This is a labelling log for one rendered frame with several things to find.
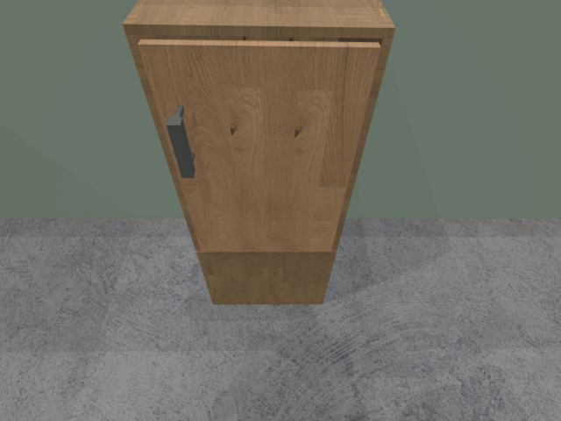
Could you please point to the handle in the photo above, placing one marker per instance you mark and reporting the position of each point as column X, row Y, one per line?
column 179, row 140

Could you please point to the cupboard door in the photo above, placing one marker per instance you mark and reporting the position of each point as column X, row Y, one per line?
column 274, row 126

